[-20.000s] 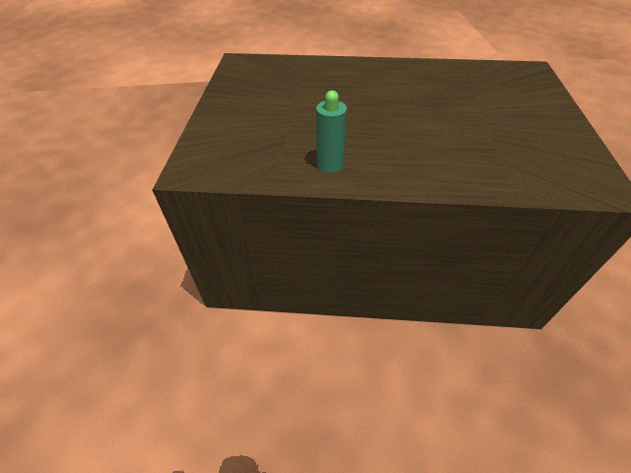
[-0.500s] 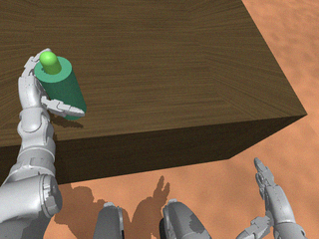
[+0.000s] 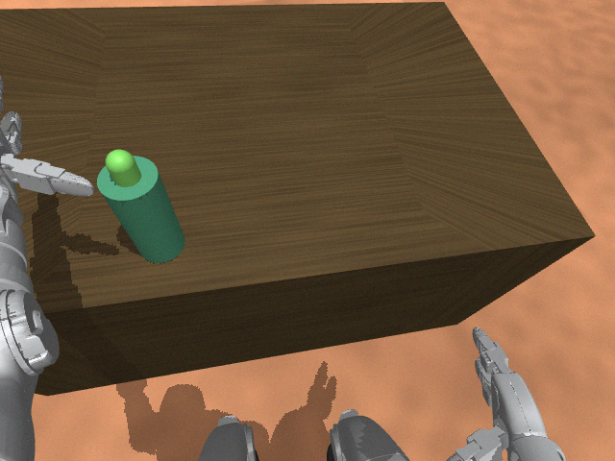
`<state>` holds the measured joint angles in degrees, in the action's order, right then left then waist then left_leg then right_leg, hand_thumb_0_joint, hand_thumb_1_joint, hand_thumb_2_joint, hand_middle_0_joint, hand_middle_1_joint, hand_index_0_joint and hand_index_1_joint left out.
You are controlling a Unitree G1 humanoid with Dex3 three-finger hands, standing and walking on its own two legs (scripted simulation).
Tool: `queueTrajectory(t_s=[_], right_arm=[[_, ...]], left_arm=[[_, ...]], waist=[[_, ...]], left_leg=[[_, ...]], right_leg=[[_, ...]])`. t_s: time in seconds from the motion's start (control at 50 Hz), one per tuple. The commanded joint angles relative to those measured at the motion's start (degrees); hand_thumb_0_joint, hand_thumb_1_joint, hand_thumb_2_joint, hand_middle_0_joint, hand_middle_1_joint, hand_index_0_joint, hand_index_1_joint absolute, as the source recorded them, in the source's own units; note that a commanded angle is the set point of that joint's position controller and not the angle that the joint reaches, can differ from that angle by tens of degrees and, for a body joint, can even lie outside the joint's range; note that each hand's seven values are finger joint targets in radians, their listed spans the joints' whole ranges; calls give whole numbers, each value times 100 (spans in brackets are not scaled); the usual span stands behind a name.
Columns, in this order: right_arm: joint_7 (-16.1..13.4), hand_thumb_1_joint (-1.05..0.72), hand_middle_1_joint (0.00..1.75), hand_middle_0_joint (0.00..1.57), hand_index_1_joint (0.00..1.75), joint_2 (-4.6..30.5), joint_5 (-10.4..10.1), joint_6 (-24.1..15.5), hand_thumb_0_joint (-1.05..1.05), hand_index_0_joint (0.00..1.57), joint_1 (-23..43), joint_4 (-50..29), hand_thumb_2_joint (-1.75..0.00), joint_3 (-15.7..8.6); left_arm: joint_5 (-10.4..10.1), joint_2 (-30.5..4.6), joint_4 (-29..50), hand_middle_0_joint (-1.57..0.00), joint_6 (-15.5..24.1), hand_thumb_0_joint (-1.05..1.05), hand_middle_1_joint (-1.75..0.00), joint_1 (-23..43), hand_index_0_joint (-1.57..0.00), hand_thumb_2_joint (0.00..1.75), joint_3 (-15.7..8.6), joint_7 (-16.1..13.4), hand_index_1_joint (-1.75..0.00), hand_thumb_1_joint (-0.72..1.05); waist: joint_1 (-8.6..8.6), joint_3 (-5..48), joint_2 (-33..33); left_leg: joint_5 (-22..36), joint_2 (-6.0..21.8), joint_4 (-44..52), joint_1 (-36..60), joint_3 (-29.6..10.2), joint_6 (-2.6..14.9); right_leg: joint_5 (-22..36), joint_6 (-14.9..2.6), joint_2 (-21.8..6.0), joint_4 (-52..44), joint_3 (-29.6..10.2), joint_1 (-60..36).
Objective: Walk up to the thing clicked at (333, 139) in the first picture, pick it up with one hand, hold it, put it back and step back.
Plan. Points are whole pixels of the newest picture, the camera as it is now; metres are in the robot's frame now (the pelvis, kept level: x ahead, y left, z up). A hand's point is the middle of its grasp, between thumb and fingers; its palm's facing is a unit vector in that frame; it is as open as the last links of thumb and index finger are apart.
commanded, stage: sink last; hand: left
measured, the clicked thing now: (143, 206) +0.47 +0.19 +0.00
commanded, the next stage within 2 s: home in 1.16 s
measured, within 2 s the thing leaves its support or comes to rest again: neither
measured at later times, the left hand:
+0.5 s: hand (36, 308) +0.32 +0.27 +0.05, palm faces +0.26 -0.91 -0.32, open 17.2 cm
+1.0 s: hand out of the picture +0.15 +0.25 +0.05, palm faces +0.38 -0.84 -0.38, open 17.3 cm
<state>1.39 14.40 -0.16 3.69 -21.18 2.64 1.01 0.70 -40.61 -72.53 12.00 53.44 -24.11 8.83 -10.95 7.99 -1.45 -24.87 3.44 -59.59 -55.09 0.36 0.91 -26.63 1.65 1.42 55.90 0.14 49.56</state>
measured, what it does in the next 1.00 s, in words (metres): stands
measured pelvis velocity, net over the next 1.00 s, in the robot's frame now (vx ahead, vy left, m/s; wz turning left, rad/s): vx -0.01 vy -0.03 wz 0.06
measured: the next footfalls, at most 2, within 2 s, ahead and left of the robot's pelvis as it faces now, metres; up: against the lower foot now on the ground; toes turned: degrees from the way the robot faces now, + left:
none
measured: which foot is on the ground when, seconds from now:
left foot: down 0.00-1.00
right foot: down 0.00-1.00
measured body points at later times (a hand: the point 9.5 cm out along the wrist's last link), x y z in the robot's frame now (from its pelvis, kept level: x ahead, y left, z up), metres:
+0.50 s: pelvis +0.03 +0.00 +0.03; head +0.06 +0.01 +0.48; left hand +0.30 +0.32 +0.07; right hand +0.20 -0.26 +0.00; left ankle +0.03 +0.11 -0.67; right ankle +0.00 -0.14 -0.67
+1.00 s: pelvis -0.01 -0.03 +0.02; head +0.01 -0.04 +0.47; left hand +0.12 +0.29 +0.08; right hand +0.16 -0.27 -0.02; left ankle +0.03 +0.11 -0.67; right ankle +0.00 -0.14 -0.67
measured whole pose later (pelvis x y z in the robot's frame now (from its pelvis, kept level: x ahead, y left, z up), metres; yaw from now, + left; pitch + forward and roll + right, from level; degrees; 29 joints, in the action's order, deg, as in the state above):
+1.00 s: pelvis -0.01 -0.03 +0.02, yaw +3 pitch +6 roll +0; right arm -4.6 13.0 -3.4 2.8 -27.2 9.0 -5.9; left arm -4.6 -16.4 7.6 -2.4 -30.3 -13.9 -3.9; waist 3.0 5.9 -1.6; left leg -21.6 0.8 -50.3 -35.1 0.2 -0.6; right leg -26.9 0.2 -1.1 51.9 0.8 31.4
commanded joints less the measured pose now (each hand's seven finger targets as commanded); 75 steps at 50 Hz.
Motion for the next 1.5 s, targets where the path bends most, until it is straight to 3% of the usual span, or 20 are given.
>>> queueTrajectory(t_s=[0.0, 0.02, 0.1, 0.14, 0.24, 0.3, 0.34, 0.4, 0.42, 0.48, 0.6, 0.72, 0.78, 0.9, 1.04, 1.16, 1.26, 1.34, 1.42, 1.48], right_arm=[[-94, 56, 5, 5, 5, 1229, -71, -54, 0, 5, -284, -966, -5, -938], [-78, 55, 5, 5, 5, 1203, -96, -21, 0, 5, -145, -1161, -5, -908], [-20, 51, 5, 5, 5, 767, -170, 60, 0, 5, -12, -1063, -7, -434], [31, 51, 5, 5, 5, 569, -186, 40, 0, 5, 58, -1132, -8, -274], [-41, 49, 5, 5, 5, 1203, -215, -33, 0, 5, -512, -624, -8, -1050], [-57, 45, 5, 5, 5, 849, -279, -123, 0, 5, -454, -386, -9, -752], [-141, 49, 5, 5, 5, 1091, -356, -110, 0, 5, -505, -296, -8, -1153], [-253, 47, 5, 5, 5, 1155, -421, -122, 0, 5, -379, -503, -8, -1261], [-312, 48, 5, 5, 5, 1134, -449, -120, 0, 5, -299, -753, -8, -1270], [-416, 46, 5, 5, 5, 813, -464, -40, 0, 5, -564, -352, -9, -1099], [-526, 50, 5, 5, 5, 603, -413, -76, 0, 5, -473, -720, -7, -943], [-591, 52, 5, 5, 5, 769, -373, -174, 0, 5, -551, -727, -6, -1260], [-533, 53, 5, 5, 5, 582, -379, -216, 0, 5, -560, -577, -6, -1125], [-671, 56, 5, 5, 5, 555, -308, -429, 0, 5, -396, -468, -5, -1063], [-790, 53, 5, 5, 5, 607, -232, -613, 0, 5, -534, -298, -6, -1078], [-738, 51, 6, 5, 6, 429, -223, -747, 0, 5, 2, -466, -7, -829], [-783, 39, 14, 13, 14, 848, -197, -779, 0, 13, -247, -321, -15, -1339], [-729, 7, 19, 13, 19, 467, -231, -786, 0, 13, -349, -428, -47, -875], [-628, -25, 20, 14, 20, -318, -216, -819, 0, 14, 27, -588, -57, 135], [-671, -35, 21, 14, 21, 102, -164, -811, 0, 14, -116, -462, -59, -294]], left_arm=[[204, -2085, 1276, -6, -119, 0, -6, 1752, -7, 5, -354, -363, -5, -56], [253, -2429, 1512, -6, -151, 0, -6, 1709, -7, 5, -555, -443, -5, -56], [250, -2105, 1547, -7, -276, 0, -4, 986, -4, 8, -462, -653, -6, -58], [206, -1515, 2019, -7, -327, 0, -4, 768, -4, 9, -105, -671, -7, -58], [11, -710, 3289, -7, -615, 0, -3, -733, -4, 9, 302, -807, -6, -53], [-159, 175, 4299, -6, -839, 0, -3, -1607, -4, 9, 756, -852, -6, -48], [-260, 99, 5354, -6, -922, 0, -4, -3034, -4, 9, 505, -975, -6, -51], [-373, 491, 6706, -5, -1075, 0, -3, -3973, -3, 10, 671, -1088, -5, -43], [-407, 154, 7554, -5, -1052, 0, -2, -4170, -2, 11, 344, -1180, -5, -40], [-411, 292, 8073, -5, -1119, 0, -3, -5214, -2, 12, 271, -1343, -6, -41], [-479, 777, 9140, -5, -1158, 0, -4, -6587, -3, 9, 305, -1457, -6, -46], [-518, 1494, 9179, -4, -1237, 0, -3, -8298, -3, 7, 637, -1345, -4, -43], [-533, 1515, 9214, -4, -1239, 0, -3, -8533, -3, 5, 577, -1298, -3, -46], [-487, 1165, 9352, -4, -1008, 0, -4, -7527, -4, 4, 285, -1323, -4, -50], [-470, 1126, 9187, -5, -1006, 0, -4, -8194, -5, 3, 82, -1414, -4, -52], [-485, 1397, 9201, -5, -844, 0, -5, -8145, -5, 4, 371, -1388, -5, -54], [-470, 1026, 9022, -6, -699, 0, -7, -8182, -6, 11, -78, -1431, -7, -49], [-465, 1457, 8558, -6, -646, 0, -6, -8252, -6, 8, 299, -1355, -6, -51], [-382, 2310, 8375, -6, -545, 0, -6, -7974, -6, 9, 1399, -1229, -6, -50], [-330, 2156, 8262, -6, -517, 0, -7, -7925, -6, 9, 1406, -1255, -6, -50]], waist=[[290, 2821, -626], [395, 3024, -693], [661, 2590, -728], [721, 2674, -1037], [681, 2521, -1229], [759, 2006, -1164], [938, 1818, -815], [902, 1396, -420], [1025, 1674, -379], [1047, 937, -306], [1168, 727, -405], [1197, 183, 119], [1305, -224, 224], [1107, -353, 300], [1366, 229, -79], [1382, -248, 202], [1296, -84, 303], [1302, -171, 435], [1281, -25, 360], [1237, 140, -26]], left_leg=[[2348, -90, 897, 2804, -192, -47], [2487, -104, 902, 2910, -161, -37], [2438, -169, 1115, 2647, -44, -34], [2676, -124, 1209, 3102, -66, -98], [3205, -35, 1336, 3917, -58, -187], [3376, 47, 1460, 4055, -148, -236], [3338, 28, 1562, 3903, -144, -197], [2766, -48, 1708, 3731, -85, -164], [2822, -100, 1704, 3738, -32, -140], [2456, -188, 1774, 3419, 72, -105], [1957, -290, 1744, 3216, 223, -75], [1491, -300, 1777, 2962, 189, -36], [864, -312, 1839, 2610, 169, -31], [-185, -343, 1790, 2420, 205, 22], [571, -394, 1628, 2586, 227, -16], [13, -361, 1697, 2292, 193, 0], [270, -344, 1730, 2447, 205, 12], [496, -341, 1717, 2454, 212, 18], [755, -332, 1653, 2481, 195, 21], [804, -325, 1712, 2621, 169, -36]], right_leg=[[2055, -229, 170, -758, 254, -1032], [2174, -219, 151, -790, 221, -1210], [2292, -215, 83, -973, 110, -1693], [2145, -244, 91, -1053, 138, -1554], [2304, -241, 103, -1218, 230, -1403], [2041, -257, 122, -1246, 366, -1163], [2147, -259, 97, -1269, 403, -1467], [2106, -223, 66, -1318, 378, -1731], [2320, -203, 30, -1331, 349, -2081], [2302, -161, -18, -1419, 253, -2079], [2066, -131, -153, -1485, 131, -2255], [1555, -150, -132, -1517, 206, -1948], [830, -162, -110, -1548, 252, -1713], [-278, -125, -191, -1703, 17, -1290], [457, -162, -224, -1517, 41, -1690], [-316, -138, -219, -1705, -74, -1505], [116, -125, -157, -1622, 44, -1631], [392, -118, -153, -1566, 92, -1654], [669, -130, -144, -1361, 123, -1612], [749, -179, -120, -1282, 147, -1569]])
